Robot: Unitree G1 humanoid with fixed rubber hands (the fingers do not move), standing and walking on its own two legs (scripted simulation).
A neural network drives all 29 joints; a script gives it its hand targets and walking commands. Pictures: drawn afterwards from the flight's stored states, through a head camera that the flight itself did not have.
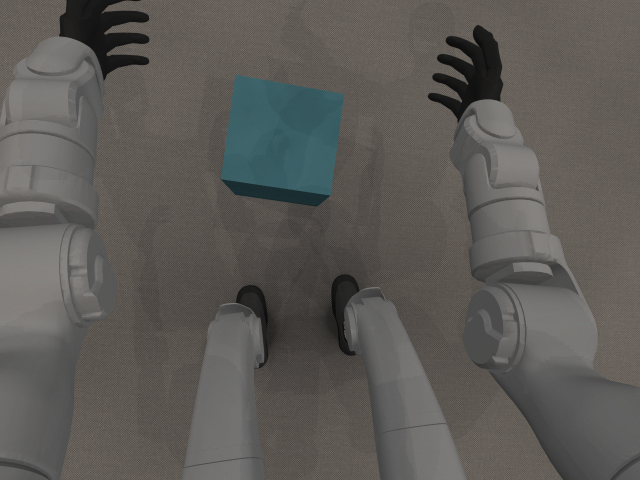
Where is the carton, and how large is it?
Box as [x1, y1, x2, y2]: [221, 75, 343, 205]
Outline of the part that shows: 235,75 221,179 235,194 310,205 318,205 330,195 343,94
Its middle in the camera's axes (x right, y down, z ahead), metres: -0.08 -0.19 +0.86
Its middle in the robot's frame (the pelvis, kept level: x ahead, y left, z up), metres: +0.54 -0.01 -0.53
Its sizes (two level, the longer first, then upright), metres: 0.210 0.200 0.250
